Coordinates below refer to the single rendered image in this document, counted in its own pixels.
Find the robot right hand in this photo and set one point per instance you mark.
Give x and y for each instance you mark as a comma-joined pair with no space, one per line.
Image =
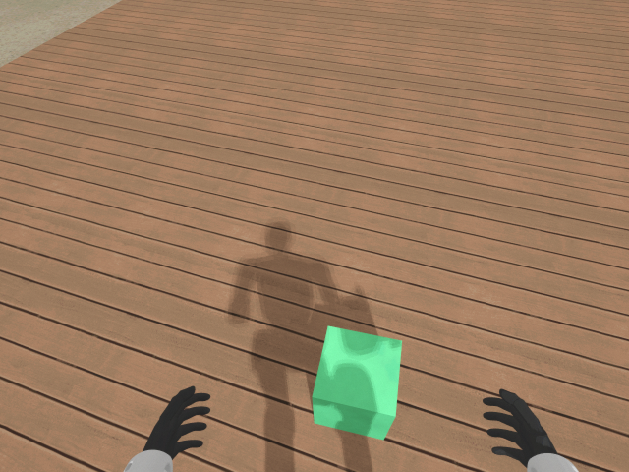
530,436

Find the robot left forearm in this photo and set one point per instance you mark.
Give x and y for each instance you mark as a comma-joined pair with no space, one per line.
150,461

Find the robot left hand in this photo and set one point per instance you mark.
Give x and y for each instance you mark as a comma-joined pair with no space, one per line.
168,429

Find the carton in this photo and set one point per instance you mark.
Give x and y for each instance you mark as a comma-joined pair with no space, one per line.
357,381

